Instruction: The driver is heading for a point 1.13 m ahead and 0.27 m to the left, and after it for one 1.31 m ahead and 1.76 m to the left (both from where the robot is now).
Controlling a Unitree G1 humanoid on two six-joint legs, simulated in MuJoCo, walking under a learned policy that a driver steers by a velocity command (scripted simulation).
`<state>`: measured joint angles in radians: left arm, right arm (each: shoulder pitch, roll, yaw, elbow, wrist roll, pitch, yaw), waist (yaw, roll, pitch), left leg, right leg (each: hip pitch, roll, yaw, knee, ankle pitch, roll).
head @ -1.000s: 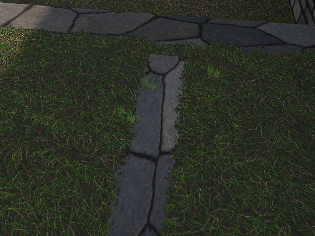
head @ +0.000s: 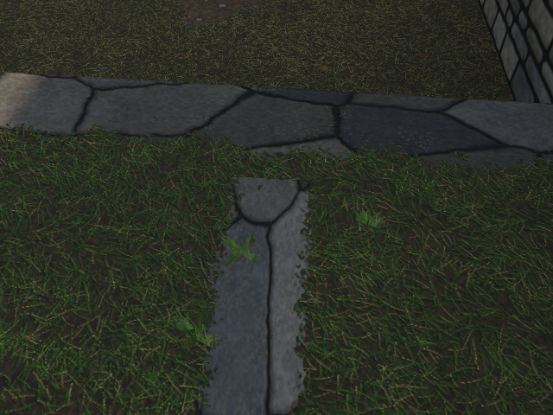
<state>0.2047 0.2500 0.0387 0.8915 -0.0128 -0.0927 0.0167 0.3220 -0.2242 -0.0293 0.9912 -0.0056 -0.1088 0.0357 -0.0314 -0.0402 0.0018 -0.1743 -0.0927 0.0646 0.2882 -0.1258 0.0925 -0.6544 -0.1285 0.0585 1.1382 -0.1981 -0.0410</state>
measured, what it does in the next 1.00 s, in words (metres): walks ahead, turning left: right foot, then left foot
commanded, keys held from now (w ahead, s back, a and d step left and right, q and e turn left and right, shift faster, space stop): w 0.40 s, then w+q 0.04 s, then q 0.56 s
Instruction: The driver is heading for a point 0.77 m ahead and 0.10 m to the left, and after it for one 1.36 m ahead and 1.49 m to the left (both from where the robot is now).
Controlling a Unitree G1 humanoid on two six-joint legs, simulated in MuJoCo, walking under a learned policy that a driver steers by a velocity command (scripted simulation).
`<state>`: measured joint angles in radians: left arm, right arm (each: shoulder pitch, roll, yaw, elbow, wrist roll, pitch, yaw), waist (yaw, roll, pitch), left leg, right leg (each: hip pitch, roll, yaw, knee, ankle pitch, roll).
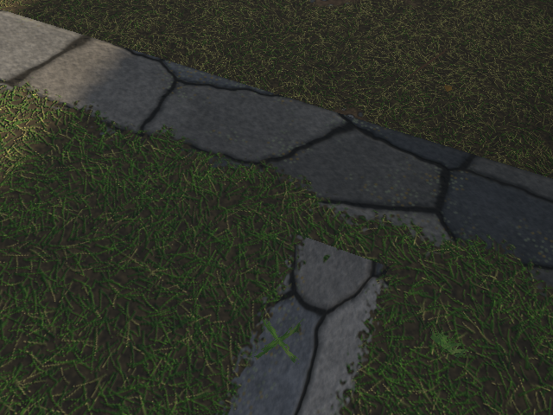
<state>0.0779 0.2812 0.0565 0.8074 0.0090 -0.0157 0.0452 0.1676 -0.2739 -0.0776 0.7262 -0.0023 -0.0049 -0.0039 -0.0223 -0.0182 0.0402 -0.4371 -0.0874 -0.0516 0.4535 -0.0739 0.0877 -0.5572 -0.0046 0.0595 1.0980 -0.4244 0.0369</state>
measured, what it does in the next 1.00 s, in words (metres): steps on the spot, turning left: right foot, then left foot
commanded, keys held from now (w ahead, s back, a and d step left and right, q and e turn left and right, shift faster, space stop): q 0.38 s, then no key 0.40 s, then w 0.22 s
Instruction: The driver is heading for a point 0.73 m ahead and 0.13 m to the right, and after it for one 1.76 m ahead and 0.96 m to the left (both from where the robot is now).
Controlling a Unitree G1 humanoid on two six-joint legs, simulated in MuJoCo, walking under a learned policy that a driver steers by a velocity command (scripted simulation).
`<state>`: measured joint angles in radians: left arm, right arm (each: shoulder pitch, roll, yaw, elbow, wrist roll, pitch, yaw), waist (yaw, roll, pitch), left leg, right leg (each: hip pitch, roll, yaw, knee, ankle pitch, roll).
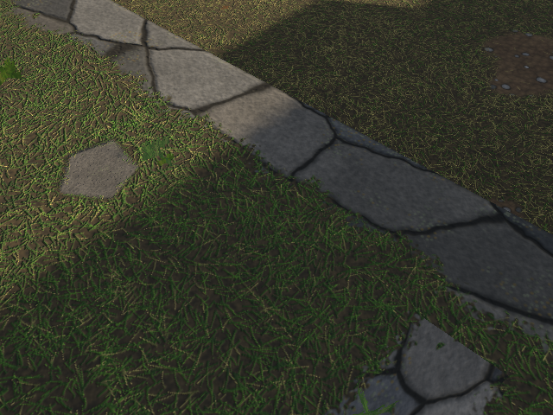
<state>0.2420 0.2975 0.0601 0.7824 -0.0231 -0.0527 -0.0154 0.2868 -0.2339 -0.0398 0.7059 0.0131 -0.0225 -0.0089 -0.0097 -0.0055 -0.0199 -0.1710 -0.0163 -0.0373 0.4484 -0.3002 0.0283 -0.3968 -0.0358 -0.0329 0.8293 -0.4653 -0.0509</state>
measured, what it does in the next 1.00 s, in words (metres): walks ahead: right foot, then left foot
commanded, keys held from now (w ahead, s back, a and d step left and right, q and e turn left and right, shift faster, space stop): w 0.88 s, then w+e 0.12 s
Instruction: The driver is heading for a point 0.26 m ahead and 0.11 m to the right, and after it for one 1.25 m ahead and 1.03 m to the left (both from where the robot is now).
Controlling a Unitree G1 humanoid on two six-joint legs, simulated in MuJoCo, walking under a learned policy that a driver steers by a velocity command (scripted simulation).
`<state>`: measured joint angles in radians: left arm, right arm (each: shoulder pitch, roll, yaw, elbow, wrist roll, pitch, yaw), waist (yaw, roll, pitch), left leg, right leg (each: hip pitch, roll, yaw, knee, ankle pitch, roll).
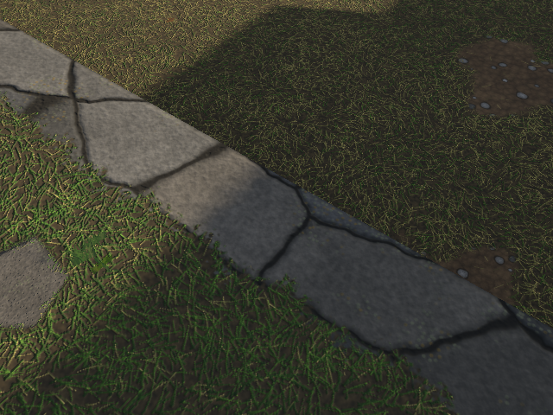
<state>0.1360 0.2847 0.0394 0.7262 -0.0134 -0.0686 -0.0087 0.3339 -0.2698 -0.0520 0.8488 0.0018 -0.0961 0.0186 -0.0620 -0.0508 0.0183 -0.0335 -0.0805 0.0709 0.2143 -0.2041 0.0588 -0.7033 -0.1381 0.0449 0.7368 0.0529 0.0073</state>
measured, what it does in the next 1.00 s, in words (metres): walks ahead, turning left: right foot, then left foot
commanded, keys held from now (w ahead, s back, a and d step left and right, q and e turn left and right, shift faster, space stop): w+e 0.06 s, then w+q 0.94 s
